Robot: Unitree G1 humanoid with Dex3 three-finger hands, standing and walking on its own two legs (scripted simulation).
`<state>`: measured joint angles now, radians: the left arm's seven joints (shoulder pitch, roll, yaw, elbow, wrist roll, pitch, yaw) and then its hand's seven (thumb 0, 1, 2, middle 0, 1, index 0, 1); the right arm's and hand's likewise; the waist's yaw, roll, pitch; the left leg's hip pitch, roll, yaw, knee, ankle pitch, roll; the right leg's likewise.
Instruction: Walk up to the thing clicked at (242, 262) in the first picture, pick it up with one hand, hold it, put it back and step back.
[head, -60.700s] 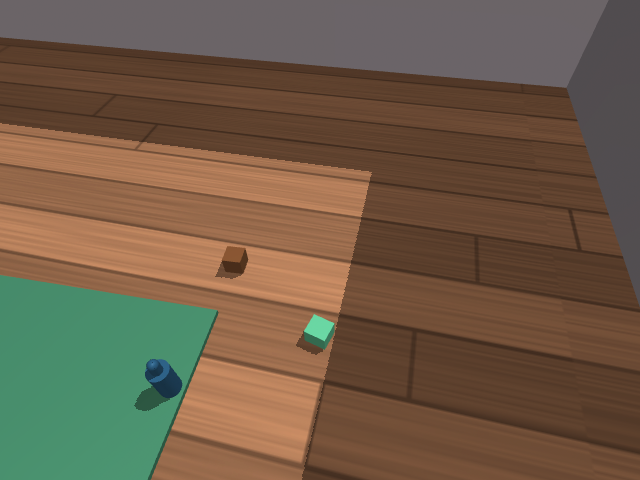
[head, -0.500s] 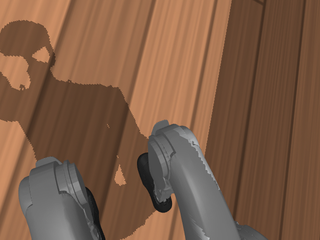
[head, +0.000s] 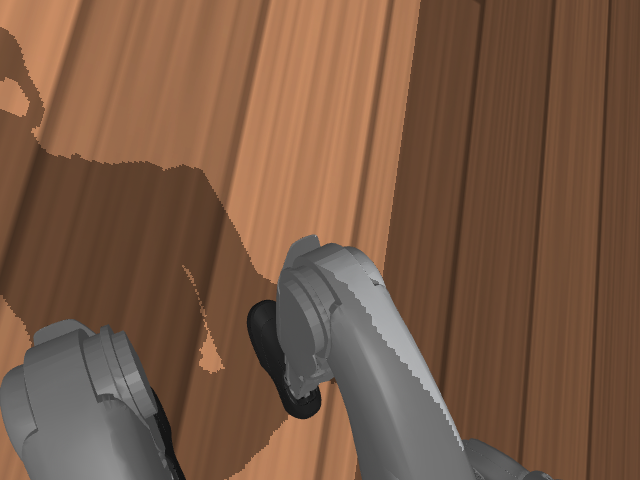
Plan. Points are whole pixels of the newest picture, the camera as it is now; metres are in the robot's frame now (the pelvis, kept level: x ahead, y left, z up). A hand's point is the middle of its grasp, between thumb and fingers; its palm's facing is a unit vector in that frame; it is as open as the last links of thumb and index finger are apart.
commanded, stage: rest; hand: left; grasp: from above
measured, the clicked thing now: out of the picture +0.41 +0.35 -0.28
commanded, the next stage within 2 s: open in 0.22 s
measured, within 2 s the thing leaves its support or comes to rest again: rests again in 1.86 s
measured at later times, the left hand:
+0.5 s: hand out of the picture +0.41 +0.35 -0.24, palm faces -0.07 -0.45 -0.89, open 10.1 cm
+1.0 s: hand out of the picture +0.41 +0.34 -0.24, palm faces -0.07 -0.45 -0.89, open 10.6 cm
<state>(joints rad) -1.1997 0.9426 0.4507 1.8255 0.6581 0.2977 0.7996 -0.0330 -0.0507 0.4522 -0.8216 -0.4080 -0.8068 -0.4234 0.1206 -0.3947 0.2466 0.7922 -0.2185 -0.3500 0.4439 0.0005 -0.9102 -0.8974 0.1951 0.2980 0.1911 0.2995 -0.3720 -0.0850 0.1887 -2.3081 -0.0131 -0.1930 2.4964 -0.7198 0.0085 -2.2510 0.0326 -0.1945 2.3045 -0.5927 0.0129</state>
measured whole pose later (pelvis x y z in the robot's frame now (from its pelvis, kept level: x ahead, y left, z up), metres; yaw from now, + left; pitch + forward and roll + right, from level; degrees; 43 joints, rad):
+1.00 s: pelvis -0.01 +0.00 +0.00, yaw -2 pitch +26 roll -14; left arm -1.19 1.01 0.42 1.83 0.62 0.30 0.78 0.00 -0.10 0.79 -0.59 -0.65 -0.55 -0.71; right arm 0.11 -0.41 0.33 0.76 -0.21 -0.40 0.43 0.00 -0.90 -0.90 0.20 0.30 0.19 0.30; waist -0.40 -0.12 0.24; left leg -2.28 0.00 -0.23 2.51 -0.69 0.01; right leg -2.21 0.05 -0.22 2.28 -0.55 0.02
